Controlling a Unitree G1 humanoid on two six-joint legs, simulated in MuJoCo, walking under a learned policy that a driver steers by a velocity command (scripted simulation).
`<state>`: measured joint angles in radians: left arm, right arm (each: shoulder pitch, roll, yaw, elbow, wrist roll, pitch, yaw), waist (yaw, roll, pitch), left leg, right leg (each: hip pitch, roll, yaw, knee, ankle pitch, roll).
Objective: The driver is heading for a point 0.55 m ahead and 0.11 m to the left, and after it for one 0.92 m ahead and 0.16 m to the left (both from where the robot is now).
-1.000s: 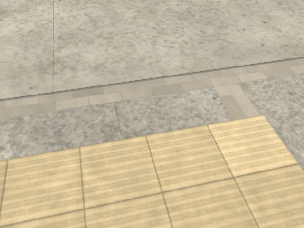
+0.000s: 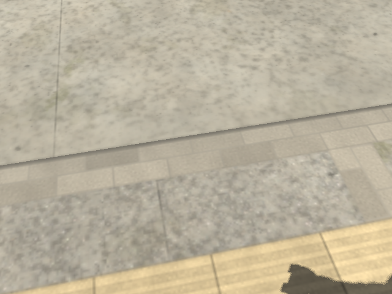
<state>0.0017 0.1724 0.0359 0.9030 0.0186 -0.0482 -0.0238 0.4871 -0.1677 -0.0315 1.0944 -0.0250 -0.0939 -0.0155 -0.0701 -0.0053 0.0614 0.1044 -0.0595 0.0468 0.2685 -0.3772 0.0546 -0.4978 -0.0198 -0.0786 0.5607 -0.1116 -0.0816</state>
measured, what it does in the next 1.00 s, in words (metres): walks ahead, turning left: right foot, then left foot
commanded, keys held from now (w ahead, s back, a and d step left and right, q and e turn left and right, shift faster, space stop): w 0.08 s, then w+q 0.56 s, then q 0.28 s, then e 0.08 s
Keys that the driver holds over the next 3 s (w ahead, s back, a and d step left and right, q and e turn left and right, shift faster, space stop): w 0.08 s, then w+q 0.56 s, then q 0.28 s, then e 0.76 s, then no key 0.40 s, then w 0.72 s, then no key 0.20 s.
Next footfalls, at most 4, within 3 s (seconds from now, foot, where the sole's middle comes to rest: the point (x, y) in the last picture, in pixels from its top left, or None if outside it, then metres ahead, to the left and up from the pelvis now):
0.04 right None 0.18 -0.09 -0.77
0.60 left None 0.43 0.10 -0.77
1.20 right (185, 246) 0.62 0.04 -0.77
1.64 left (139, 286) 0.50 0.19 -0.77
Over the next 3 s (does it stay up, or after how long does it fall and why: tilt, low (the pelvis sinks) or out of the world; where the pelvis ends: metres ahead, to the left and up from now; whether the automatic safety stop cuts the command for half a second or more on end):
stays up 0.78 0.10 0.00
